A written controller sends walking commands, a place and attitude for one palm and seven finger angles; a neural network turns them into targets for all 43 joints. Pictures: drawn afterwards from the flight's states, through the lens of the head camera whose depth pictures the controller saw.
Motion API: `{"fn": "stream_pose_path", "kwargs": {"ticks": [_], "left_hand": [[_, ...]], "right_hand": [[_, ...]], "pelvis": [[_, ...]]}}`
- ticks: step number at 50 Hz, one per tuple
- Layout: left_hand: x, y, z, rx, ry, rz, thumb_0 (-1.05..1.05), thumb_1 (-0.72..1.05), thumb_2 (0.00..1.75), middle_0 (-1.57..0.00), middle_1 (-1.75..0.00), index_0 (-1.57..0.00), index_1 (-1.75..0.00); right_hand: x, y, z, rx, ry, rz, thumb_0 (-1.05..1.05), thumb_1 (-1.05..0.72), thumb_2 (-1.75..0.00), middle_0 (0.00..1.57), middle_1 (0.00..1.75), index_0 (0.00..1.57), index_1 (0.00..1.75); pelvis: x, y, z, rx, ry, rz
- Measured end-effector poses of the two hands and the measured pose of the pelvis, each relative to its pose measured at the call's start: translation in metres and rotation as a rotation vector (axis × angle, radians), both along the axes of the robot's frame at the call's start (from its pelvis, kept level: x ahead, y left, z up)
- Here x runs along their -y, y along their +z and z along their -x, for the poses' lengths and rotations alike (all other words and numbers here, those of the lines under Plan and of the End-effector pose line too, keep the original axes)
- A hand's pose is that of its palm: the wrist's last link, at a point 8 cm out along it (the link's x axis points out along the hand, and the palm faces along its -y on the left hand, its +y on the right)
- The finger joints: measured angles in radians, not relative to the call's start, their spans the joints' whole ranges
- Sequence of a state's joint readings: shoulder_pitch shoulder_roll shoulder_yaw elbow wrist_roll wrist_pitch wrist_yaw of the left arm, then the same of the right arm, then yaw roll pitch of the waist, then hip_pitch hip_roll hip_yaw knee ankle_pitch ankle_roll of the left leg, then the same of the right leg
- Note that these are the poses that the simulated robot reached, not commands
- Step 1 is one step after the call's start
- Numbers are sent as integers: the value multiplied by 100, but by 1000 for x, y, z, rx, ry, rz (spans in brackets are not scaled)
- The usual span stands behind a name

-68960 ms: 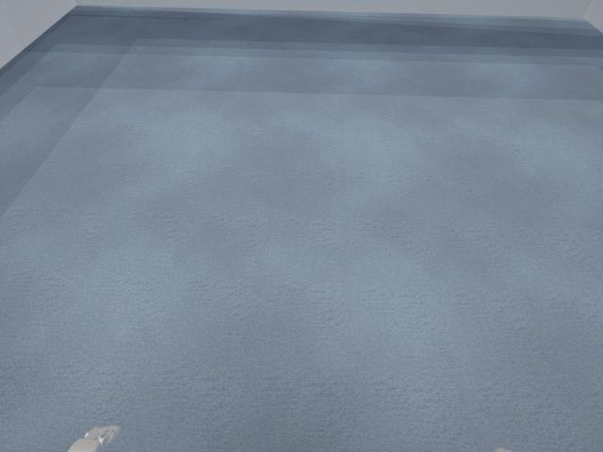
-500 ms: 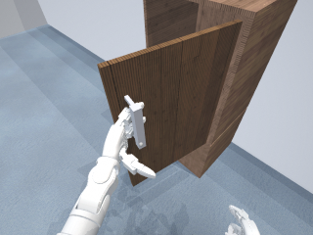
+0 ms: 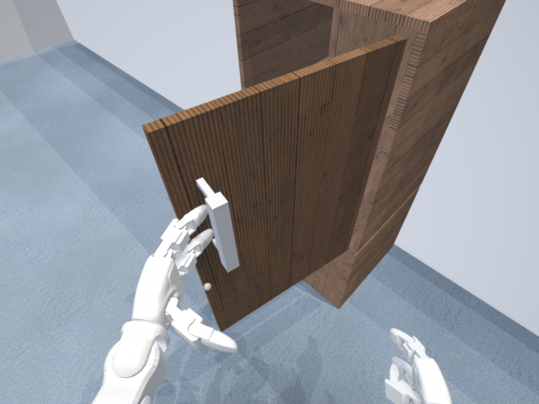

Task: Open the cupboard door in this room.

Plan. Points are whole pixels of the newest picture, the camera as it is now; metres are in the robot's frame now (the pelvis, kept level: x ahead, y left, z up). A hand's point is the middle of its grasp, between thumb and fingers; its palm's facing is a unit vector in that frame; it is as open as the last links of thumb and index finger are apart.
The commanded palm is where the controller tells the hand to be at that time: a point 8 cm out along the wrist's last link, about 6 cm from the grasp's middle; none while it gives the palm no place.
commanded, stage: slide the hand sideways off the handle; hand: left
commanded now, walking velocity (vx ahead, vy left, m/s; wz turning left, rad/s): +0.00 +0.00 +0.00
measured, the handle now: (217, 226) +0.34 +0.11 +0.10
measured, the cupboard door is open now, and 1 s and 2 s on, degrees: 78 78 78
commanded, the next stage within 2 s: draw the hand back to the body in 0.48 s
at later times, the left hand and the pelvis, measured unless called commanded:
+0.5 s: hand (150, 316) +0.21 +0.17 +0.09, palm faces +0.00 -1.00 -0.06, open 16.3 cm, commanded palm +0.19 +0.22 +0.09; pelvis +0.00 +0.00 -0.01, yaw +2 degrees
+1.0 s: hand (111, 312) +0.20 +0.20 +0.11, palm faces +0.01 -1.00 -0.07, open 16.3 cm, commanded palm +0.17 +0.26 +0.13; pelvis +0.00 +0.03 +0.00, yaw +1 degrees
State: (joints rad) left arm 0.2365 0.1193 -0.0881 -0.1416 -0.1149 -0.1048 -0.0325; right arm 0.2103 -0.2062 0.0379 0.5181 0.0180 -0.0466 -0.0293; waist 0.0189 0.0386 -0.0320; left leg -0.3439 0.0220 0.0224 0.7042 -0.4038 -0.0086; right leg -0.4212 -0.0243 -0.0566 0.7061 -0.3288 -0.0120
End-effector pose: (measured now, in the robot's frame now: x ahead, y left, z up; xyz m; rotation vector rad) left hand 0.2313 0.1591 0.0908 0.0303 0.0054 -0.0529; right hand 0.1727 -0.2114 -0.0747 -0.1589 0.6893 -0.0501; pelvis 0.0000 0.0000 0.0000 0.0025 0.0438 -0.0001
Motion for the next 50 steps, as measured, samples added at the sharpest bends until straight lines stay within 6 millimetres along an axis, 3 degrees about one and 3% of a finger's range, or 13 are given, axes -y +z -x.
{"fn": "stream_pose_path", "kwargs": {"ticks": [9, 24, 33, 50], "left_hand": [[-18, -1, 12, 1, 8, -11, -1, -50, 30, -22, -33, -20, -33], [-61, -1, 43, 4, 55, -29, -1, -50, 30, -16, -30, -16, -31], [-64, -4, 42, 19, 26, -6, -1, -51, 30, -15, -30, -15, -31], [-97, 26, 53, 24, 57, -39, -1, -50, 30, -15, -30, -15, -30]], "right_hand": [[11, 0, -10, 39, -2, 17, 1, -91, -90, 20, 30, 20, 30], [15, -3, -1, 66, -1, 41, 1, -91, -90, 20, 30, 20, 30], [1, -1, 1, 101, 10, 50, 1, -91, -90, 20, 30, 20, 30], [-31, 15, -7, 152, 37, 22, 1, -91, -90, 20, 30, 20, 30]], "pelvis": [[7, -2, -5, -13, 12, 1], [3, -7, -2, -25, 26, 11], [-8, -10, 5, -25, 32, 18], [-26, -2, 0, 15, 25, 29]]}}
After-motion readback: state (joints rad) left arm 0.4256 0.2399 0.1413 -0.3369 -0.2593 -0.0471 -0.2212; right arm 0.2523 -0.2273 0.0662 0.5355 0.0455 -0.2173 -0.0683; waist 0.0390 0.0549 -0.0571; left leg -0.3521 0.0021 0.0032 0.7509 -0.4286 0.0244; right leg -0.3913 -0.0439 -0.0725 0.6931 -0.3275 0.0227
